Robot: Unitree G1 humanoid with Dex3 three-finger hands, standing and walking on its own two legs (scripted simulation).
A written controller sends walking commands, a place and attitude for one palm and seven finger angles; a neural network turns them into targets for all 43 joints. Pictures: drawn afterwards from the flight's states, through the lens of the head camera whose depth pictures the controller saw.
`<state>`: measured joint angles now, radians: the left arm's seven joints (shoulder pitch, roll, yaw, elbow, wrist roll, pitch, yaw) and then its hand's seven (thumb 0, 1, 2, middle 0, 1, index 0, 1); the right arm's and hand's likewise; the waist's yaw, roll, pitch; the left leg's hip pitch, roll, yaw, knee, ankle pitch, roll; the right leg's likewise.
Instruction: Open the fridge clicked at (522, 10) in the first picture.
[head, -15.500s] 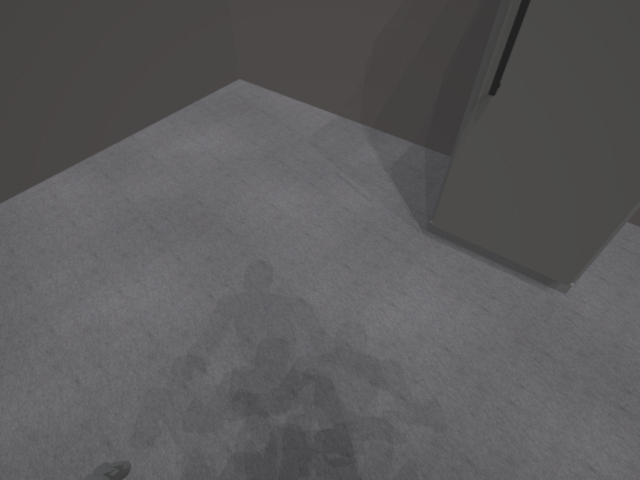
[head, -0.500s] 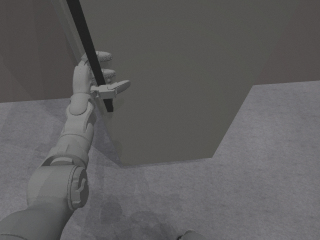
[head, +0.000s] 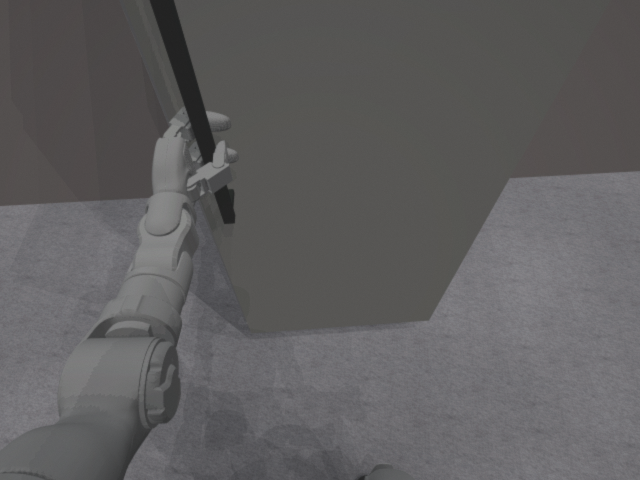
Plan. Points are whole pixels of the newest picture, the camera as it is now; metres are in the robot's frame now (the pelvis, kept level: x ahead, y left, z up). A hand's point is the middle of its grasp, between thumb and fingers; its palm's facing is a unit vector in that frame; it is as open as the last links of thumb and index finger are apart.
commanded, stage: grip the handle and tug to test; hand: left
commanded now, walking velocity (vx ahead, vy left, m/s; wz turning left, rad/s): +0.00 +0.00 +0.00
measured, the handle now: (194, 88) +0.53 +0.13 +0.19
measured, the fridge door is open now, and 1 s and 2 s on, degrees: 0 1 34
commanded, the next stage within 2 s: pull the door a little, standing still in 0.52 s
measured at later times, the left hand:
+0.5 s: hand (225, 169) +0.47 +0.11 +0.12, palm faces +0.03 -1.00 -0.01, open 5.4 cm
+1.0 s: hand (224, 174) +0.47 +0.11 +0.12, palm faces +0.01 -1.00 +0.00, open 5.6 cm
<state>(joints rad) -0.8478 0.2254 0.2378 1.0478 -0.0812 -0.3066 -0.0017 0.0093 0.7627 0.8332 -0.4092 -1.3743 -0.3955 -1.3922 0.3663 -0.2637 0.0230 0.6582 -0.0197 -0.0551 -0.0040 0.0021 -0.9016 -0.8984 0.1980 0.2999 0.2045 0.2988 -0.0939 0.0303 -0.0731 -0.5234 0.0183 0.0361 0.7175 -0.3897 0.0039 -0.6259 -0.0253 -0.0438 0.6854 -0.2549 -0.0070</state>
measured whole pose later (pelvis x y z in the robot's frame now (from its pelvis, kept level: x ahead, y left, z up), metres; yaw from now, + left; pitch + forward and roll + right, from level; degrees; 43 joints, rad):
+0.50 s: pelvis +0.01 +0.00 +0.00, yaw -1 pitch +11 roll +0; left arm -0.74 0.20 0.21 0.91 -0.10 -0.27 0.02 0.01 0.79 0.81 -0.37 -1.39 -0.35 -1.40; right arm 0.40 -0.26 0.01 0.65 -0.01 -0.06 0.01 0.00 -0.90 -0.90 0.20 0.30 0.20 0.30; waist -0.08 0.04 -0.09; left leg -0.49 0.02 0.05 0.69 -0.40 0.00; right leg -0.60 -0.02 -0.03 0.66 -0.26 0.00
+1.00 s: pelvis +0.04 +0.01 +0.01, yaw -2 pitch +11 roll +0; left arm -0.54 0.14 0.18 0.62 -0.11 -0.16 0.01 0.01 0.79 0.82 -0.31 -1.36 -0.32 -1.37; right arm 0.34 -0.24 0.00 0.60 -0.01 -0.06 0.02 0.00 -0.90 -0.90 0.20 0.30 0.20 0.30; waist -0.05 0.05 -0.12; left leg -0.41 0.03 0.06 0.61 -0.39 0.01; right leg -0.53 -0.01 -0.02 0.60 -0.26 0.00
